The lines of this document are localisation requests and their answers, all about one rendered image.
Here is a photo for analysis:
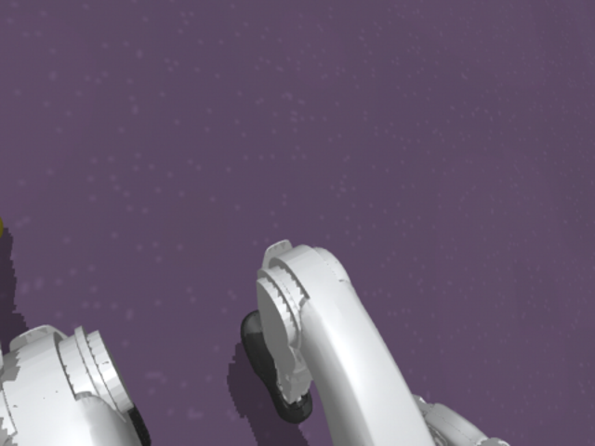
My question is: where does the right robot hand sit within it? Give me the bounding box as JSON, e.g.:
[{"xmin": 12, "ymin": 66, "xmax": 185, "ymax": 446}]
[{"xmin": 412, "ymin": 394, "xmax": 489, "ymax": 446}]

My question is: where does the left robot foot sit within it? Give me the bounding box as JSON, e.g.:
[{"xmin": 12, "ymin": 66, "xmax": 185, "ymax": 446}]
[{"xmin": 127, "ymin": 402, "xmax": 151, "ymax": 446}]

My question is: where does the right robot foot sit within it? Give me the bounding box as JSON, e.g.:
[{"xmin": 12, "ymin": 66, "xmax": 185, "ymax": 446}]
[{"xmin": 241, "ymin": 310, "xmax": 312, "ymax": 424}]

